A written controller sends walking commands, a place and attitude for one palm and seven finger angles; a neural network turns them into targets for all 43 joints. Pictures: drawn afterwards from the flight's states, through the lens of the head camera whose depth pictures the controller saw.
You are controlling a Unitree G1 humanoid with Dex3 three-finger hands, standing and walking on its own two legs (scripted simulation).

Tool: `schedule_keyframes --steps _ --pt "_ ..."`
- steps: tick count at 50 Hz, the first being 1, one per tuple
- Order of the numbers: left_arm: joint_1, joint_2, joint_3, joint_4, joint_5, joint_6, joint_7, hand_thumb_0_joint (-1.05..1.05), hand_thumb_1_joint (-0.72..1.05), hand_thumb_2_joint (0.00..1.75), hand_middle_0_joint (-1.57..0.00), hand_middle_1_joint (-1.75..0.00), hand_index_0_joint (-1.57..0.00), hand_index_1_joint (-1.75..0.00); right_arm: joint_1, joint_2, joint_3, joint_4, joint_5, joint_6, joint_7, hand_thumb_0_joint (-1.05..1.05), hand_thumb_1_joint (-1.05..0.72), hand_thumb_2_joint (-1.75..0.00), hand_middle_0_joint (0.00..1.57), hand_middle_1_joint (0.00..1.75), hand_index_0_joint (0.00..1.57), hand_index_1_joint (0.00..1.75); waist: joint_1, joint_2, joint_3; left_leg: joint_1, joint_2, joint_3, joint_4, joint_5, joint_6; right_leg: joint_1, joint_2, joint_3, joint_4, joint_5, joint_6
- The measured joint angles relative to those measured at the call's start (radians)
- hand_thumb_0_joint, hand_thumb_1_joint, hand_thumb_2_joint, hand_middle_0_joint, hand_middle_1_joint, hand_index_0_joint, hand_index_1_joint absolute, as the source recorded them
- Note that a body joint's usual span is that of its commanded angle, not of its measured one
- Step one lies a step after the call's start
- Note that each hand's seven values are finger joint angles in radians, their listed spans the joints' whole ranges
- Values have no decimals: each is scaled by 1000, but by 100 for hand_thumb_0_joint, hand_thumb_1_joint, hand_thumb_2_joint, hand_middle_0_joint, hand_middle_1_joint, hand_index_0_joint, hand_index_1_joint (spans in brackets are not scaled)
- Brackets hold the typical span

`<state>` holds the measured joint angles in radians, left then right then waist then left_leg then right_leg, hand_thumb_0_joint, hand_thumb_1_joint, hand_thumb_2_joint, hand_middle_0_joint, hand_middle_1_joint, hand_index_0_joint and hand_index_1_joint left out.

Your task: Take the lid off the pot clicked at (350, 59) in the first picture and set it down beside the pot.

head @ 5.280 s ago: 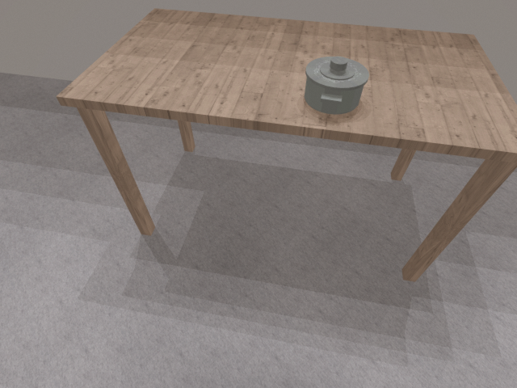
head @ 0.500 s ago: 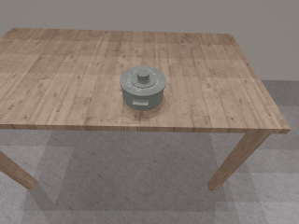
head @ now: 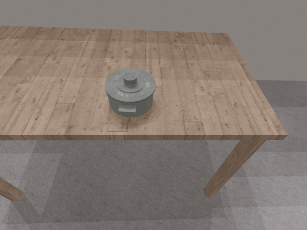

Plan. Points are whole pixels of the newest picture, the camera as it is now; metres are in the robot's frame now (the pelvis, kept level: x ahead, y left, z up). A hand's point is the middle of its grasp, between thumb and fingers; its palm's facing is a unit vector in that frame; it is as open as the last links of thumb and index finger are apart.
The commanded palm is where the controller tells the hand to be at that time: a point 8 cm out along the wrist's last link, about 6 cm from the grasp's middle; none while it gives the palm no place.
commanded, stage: shuffle to correct the standing spot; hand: left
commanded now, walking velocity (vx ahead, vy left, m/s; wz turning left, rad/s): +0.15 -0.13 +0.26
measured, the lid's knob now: (130, 78) +0.53 +0.11 +0.09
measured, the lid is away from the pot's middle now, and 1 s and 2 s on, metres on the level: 0.00 0.00 0.00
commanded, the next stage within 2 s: come to a stop and stand still in 0.22 s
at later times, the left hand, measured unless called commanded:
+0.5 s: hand out of the picture +0.06 +0.10 -0.18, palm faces +0.13 -0.98 -0.12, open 7.4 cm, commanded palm none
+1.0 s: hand out of the picture +0.12 +0.17 -0.17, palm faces +0.09 -0.96 -0.26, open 7.4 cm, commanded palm none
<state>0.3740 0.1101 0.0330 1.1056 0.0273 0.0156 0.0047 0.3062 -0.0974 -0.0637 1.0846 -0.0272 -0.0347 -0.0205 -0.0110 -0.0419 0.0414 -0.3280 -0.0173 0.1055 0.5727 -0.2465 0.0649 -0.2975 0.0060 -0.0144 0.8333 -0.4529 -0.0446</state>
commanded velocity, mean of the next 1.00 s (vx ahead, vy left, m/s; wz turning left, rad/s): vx -0.01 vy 0.00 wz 0.03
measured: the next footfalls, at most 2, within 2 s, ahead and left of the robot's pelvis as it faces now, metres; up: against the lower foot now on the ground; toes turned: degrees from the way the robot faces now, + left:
right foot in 0.18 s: +0.11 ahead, -0.17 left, +0.00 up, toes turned +3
left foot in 0.46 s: +0.16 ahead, +0.06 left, +0.00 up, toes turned +7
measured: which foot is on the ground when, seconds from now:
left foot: down 0.00-0.18, up 0.20-0.44, down 0.46-0.72, up 0.74-0.94, down 0.96-1.00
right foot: up 0.00-0.16, down 0.18-1.00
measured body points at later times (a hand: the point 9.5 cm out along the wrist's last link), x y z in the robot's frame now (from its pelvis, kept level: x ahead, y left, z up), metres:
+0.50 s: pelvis +0.10 -0.04 +0.00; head +0.14 -0.02 +0.45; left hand +0.06 +0.16 -0.17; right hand +0.19 -0.27 -0.14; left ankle +0.12 +0.05 -0.73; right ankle +0.04 -0.15 -0.73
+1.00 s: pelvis +0.10 -0.03 +0.00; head +0.14 -0.02 +0.45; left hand +0.12 +0.22 -0.15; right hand +0.17 -0.28 -0.15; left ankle +0.07 +0.06 -0.73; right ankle +0.07 -0.17 -0.73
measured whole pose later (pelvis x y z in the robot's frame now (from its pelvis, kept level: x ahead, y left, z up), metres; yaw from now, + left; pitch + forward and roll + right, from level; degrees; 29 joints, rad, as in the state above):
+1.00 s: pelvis +0.10 -0.03 +0.00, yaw +4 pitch +0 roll +0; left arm 0.23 0.22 0.03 1.00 0.02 0.00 0.05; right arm 0.17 -0.21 -0.05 1.02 -0.01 0.03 -0.01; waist 0.00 -0.02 0.10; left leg -0.24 -0.02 0.06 0.56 -0.31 0.02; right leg -0.21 -0.04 -0.01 0.58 -0.37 0.03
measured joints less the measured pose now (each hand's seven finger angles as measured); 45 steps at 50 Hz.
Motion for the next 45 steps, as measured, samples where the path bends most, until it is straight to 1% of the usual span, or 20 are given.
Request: schedule_keyframes --steps 2,4,8,9,10,12,15,17,19,21,22,23,26,29,31,33,37,40,42,45 --pt "-39 7 7 -18 2 -1 -4 1 91 90 -20 -30 -20 -30 9 6 1 -5 0 -6 -1 0 -91 -90 20 30 20 30 -4 -3 0 12 -5 1 -52 28 -5 -71 -16 5 80 27 5" --pt "-76 18 11 -37 10 1 3 2 92 90 -20 -30 -20 -30 18 6 1 -5 -1 -6 0 0 -91 -90 20 30 20 30 -6 7 -2 24 -4 -8 -98 50 -12 -103 -32 2 55 46 13" --pt "-103 57 23 -74 1 -18 -3 4 95 90 -20 -30 -20 -30 32 -6 -6 1 -4 13 4 0 -91 -90 20 30 20 30 -16 46 -8 19 18 -49 -86 31 -36 -33 -43 -19 -205 89 25" --pt "-102 70 25 -89 1 -29 -2 3 95 90 -20 -30 -20 -30 37 -6 -8 1 -3 20 6 0 -91 -90 20 30 20 30 -14 41 -13 -1 16 -56 -40 -18 -39 -7 -48 -12 -279 94 18" --pt "-106 75 28 -96 1 -36 4 3 94 90 -20 -30 -20 -30 32 -11 -10 3 -1 30 8 0 -91 -90 20 30 20 30 -8 45 -8 -26 21 -61 30 -89 -39 -4 -44 -19 -286 145 19" --pt "-107 68 29 -100 -2 -46 14 3 94 90 -20 -30 -20 -30 13 -31 -16 8 -1 48 12 0 -91 -90 20 30 20 30 -4 66 4 -88 32 -76 221 -179 -34 17 -27 -44 -283 157 17" --pt "-85 47 25 -92 -1 -53 25 2 93 90 -20 -30 -20 -30 -21 -59 -24 -6 1 53 16 0 -91 -90 20 30 20 30 -2 71 9 -152 35 -69 394 -191 -39 67 -17 -57 -327 151 13" --pt "-69 34 18 -78 1 -55 27 1 92 90 -20 -30 -20 -30 -47 -68 -27 -24 4 48 17 0 -91 -90 20 30 20 30 -1 60 13 -157 36 -52 381 -175 -46 95 -16 -58 -348 146 13" --pt "-56 20 10 -64 2 -54 27 1 92 90 -20 -30 -20 -30 -76 -72 -25 -41 7 41 16 0 -91 -90 20 30 20 30 6 48 21 -137 36 -37 304 -153 -53 119 -13 -57 -357 136 16" --pt "-46 7 0 -49 -1 -50 26 1 91 90 -20 -30 -20 -30 -108 -72 -14 -53 10 28 11 0 -91 -90 20 30 19 30 15 39 35 -80 31 -32 149 -82 -62 140 -7 -54 -348 115 23" --pt "-41 1 -5 -42 -4 -47 26 1 91 90 -20 -30 -20 -30 -120 -71 -8 -58 12 19 10 0 -91 -90 20 30 19 30 19 39 40 -40 30 -35 56 -7 -63 147 0 -54 -333 99 27" --pt "-36 -4 -9 -37 -7 -43 25 1 91 90 -20 -30 -20 -30 -132 -69 -3 -61 13 11 8 0 -91 -90 20 30 19 30 23 39 43 -6 32 -38 2 46 -47 151 7 -54 -309 77 31" --pt "-62 1 -16 -21 -14 -22 32 1 91 90 -20 -30 -20 -30 -170 -42 15 -58 17 7 -2 0 -91 -90 20 30 19 30 40 -6 62 28 7 -26 1 -9 -15 159 -19 -43 -262 53 45" --pt "-103 5 -19 -30 -19 -4 35 1 90 90 -21 -30 -20 -30 -198 -31 26 -68 19 17 -9 0 -91 -90 20 30 19 30 52 -3 72 52 -6 -28 -45 0 -11 133 -32 -25 -222 6 52" --pt "-125 20 -15 -42 -14 2 42 2 91 89 -21 -30 -20 -30 -215 -28 27 -76 19 26 -10 0 -91 -90 20 30 20 30 52 11 80 57 -9 -35 -69 19 -15 114 -38 -18 -229 36 54" --pt "-138 44 -7 -62 -14 -1 44 2 92 89 -21 -30 -20 -30 -224 -26 25 -84 19 35 -6 0 -91 -90 20 30 20 30 51 20 83 52 -13 -42 -70 25 -23 109 -46 -8 -274 114 51" --pt "-144 79 3 -94 -5 -11 46 1 91 90 -21 -30 -20 -30 -228 -45 13 -87 18 64 6 0 -91 -90 20 30 20 30 44 66 69 13 10 -65 -4 4 -50 108 -22 -23 -287 98 39" --pt "-140 96 1 -106 2 -15 45 1 91 90 -20 -30 -20 -30 -215 -66 3 -84 16 81 9 0 -91 -90 20 30 20 30 36 72 58 -21 3 -85 147 -150 -79 102 -23 -21 -282 94 30" --pt "-139 100 0 -112 4 -17 44 1 91 90 -20 -30 -20 -30 -203 -83 -1 -79 18 86 9 0 -91 -90 20 30 20 30 34 71 55 -29 -1 -91 223 -212 -90 101 -26 -16 -285 98 31" --pt "-137 103 0 -119 6 -18 43 1 91 90 -20 -30 -20 -30 -180 -103 -2 -73 22 89 11 0 -91 -90 20 30 20 30 31 58 54 -6 0 -82 218 -234 -98 102 -35 -8 -291 104 42"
